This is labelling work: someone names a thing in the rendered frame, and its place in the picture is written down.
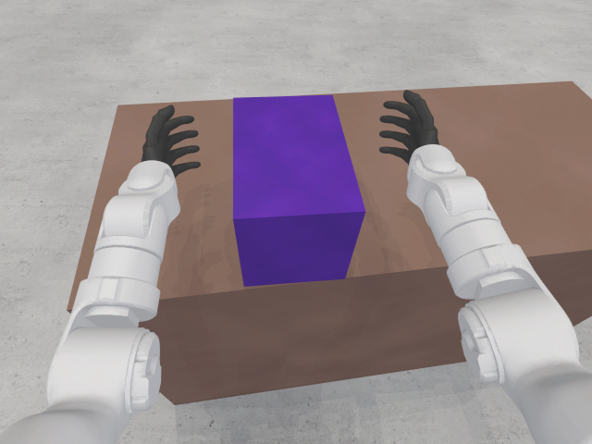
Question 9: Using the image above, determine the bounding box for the carton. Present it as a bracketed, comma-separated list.
[233, 95, 365, 287]

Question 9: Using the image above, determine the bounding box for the robot left hand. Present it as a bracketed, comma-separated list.
[142, 105, 201, 177]

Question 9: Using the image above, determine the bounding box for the robot right hand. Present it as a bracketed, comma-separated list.
[379, 90, 439, 166]

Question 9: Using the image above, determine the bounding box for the left robot upper arm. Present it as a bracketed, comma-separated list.
[0, 327, 161, 444]

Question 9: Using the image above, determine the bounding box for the right robot forearm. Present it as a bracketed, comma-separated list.
[406, 144, 579, 361]

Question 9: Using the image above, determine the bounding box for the right robot upper arm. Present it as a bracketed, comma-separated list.
[458, 287, 592, 444]

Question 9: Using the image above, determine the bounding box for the left robot forearm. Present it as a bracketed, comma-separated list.
[46, 160, 180, 404]

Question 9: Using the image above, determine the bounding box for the pedestal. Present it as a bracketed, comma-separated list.
[67, 81, 592, 405]

